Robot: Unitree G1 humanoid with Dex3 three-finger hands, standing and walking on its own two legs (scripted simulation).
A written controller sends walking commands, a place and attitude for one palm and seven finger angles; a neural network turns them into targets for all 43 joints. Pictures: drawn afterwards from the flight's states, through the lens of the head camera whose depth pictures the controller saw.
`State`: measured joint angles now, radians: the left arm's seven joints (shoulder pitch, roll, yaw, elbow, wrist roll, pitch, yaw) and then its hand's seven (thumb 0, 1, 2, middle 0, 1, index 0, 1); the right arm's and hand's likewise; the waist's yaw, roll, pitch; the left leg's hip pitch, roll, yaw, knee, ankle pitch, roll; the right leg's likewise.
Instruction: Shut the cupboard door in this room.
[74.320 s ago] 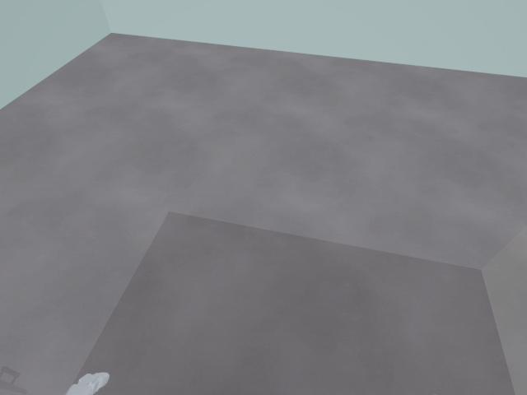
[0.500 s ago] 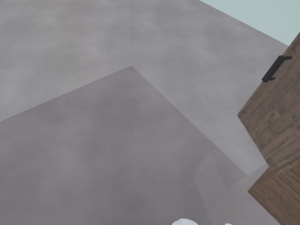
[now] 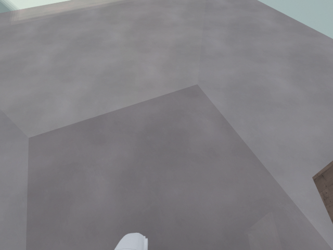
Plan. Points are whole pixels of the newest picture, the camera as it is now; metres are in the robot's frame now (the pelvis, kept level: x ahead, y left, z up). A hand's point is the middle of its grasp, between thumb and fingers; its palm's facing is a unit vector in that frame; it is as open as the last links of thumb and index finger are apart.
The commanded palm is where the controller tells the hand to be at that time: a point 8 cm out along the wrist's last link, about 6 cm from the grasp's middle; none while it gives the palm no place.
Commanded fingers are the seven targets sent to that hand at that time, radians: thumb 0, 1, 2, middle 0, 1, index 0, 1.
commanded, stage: walk to a spot facing it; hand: left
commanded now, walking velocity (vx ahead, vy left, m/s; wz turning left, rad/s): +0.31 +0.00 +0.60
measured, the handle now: out of the picture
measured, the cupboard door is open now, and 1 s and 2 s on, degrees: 65 65 65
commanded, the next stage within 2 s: turn to face it in 0.54 s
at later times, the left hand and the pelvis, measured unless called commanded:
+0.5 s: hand (72, 244) +0.17 +0.29 -0.18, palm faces +0.33 -0.92 -0.20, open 7.4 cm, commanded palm none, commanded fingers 0.00 0.90 0.90 -0.20 -0.30 -0.20 -0.30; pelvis +0.17 +0.08 -0.01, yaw +16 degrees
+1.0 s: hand (94, 178) +0.37 +0.28 -0.18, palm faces +0.24 -0.95 -0.20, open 7.2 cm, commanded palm none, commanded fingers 0.00 0.90 0.90 -0.20 -0.30 -0.20 -0.30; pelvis +0.34 +0.09 -0.02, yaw +11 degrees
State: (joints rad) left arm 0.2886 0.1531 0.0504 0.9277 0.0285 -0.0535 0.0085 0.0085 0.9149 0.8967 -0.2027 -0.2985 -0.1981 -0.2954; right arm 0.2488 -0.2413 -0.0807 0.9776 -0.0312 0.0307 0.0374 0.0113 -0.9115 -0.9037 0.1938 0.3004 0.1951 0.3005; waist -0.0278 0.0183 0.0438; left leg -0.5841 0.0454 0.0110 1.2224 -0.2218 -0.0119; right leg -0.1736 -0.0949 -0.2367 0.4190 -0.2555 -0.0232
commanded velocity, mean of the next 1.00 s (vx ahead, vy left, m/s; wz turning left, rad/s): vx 0.18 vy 0.00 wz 0.01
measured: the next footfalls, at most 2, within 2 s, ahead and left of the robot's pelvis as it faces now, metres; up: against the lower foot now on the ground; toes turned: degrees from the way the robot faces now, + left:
left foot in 0.30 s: +0.22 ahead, +0.14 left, +0.00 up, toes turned +19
right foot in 0.88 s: +0.44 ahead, +0.03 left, +0.00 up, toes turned +11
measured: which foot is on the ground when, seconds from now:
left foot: up 0.00-0.28, down 0.30-0.92, up 0.94-1.00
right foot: down 0.00-0.30, up 0.32-0.86, down 0.88-1.00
